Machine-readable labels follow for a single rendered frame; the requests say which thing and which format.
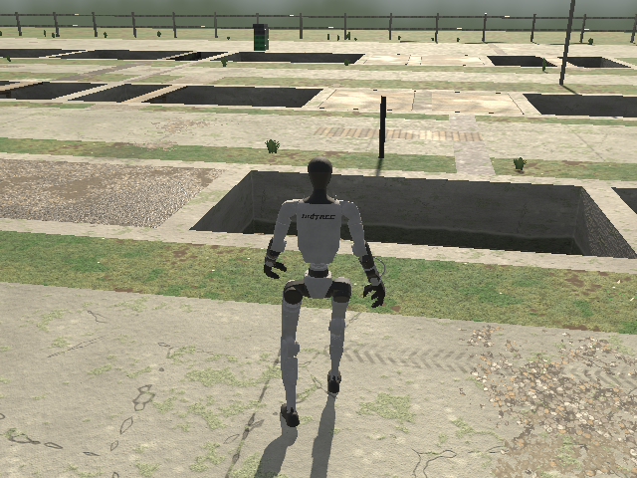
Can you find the robot right hand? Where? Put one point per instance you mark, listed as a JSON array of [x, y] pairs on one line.
[[380, 293]]

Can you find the robot thigh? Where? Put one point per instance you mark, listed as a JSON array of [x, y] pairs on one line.
[[291, 304], [340, 295]]

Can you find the robot left thigh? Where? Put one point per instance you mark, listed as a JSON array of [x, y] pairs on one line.
[[291, 304]]

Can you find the right robot upper arm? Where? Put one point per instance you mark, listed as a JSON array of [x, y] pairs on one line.
[[350, 210]]

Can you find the robot left hand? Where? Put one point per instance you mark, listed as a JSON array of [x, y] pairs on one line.
[[271, 274]]

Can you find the left robot upper arm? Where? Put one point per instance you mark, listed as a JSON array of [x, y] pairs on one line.
[[288, 209]]

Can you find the robot right forearm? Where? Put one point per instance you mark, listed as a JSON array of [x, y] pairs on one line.
[[369, 267]]

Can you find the robot right thigh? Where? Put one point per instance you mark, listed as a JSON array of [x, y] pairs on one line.
[[340, 295]]

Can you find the robot left forearm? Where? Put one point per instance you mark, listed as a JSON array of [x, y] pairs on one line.
[[271, 256]]

